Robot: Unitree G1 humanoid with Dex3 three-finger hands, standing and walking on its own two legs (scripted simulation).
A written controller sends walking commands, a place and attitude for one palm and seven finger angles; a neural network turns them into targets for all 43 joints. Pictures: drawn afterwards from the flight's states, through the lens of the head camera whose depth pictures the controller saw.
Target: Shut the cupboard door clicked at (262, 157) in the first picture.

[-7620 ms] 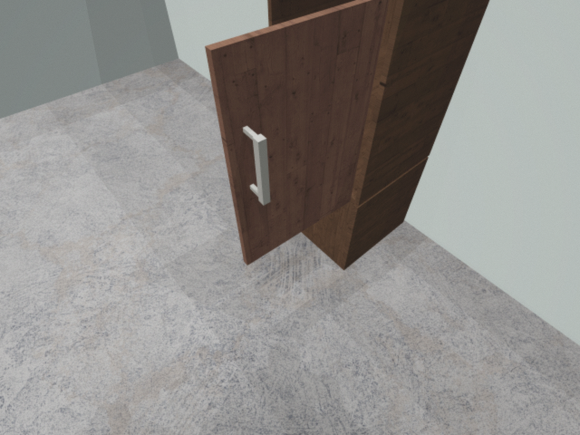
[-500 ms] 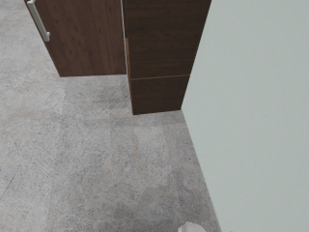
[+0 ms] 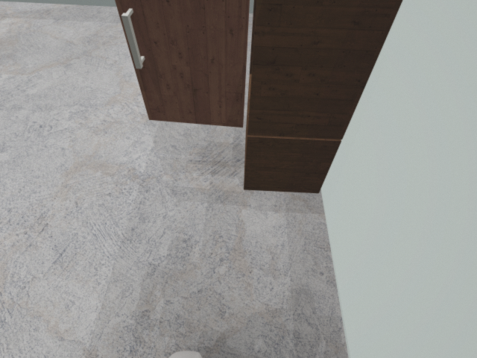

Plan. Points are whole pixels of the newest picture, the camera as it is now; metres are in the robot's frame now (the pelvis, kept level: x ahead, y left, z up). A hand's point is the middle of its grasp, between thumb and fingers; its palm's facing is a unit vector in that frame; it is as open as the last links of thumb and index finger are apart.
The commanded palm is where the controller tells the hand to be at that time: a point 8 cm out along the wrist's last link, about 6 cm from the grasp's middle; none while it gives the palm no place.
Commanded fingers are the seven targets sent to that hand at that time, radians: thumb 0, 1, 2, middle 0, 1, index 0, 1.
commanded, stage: take the last steps up to it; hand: left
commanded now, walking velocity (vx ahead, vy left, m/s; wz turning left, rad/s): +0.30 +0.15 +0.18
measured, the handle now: (134, 39) +0.96 +0.42 +0.01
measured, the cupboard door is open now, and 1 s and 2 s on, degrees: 87 87 87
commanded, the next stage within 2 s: come to a stop and stand still in 1.20 s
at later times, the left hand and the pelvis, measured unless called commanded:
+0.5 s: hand (145, 290) +0.25 +0.22 -0.17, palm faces +0.03 -0.98 -0.22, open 7.4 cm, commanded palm none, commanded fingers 0.00 0.90 0.90 -0.20 -0.30 -0.20 -0.30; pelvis +0.15 +0.04 -0.02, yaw +2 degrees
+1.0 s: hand (123, 300) +0.23 +0.27 -0.18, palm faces +0.20 -0.97 -0.16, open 7.4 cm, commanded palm none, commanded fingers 0.00 0.90 0.90 -0.20 -0.30 -0.20 -0.30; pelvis +0.33 +0.11 -0.01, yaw +4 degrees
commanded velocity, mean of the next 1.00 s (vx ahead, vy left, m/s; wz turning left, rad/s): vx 0.29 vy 0.13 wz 0.02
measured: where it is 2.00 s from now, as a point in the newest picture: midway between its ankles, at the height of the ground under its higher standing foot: (210, 294)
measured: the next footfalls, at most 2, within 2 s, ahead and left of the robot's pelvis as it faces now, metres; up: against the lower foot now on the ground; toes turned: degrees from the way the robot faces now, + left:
left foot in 0.10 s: +0.06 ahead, +0.14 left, +0.00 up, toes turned +7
right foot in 0.50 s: +0.27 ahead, -0.05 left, +0.00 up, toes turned -6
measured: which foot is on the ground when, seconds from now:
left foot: up 0.00-0.08, down 0.10-0.50, up 0.52-0.98, down 1.00-1.00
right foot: down 0.00-0.08, up 0.10-0.48, down 0.50-1.00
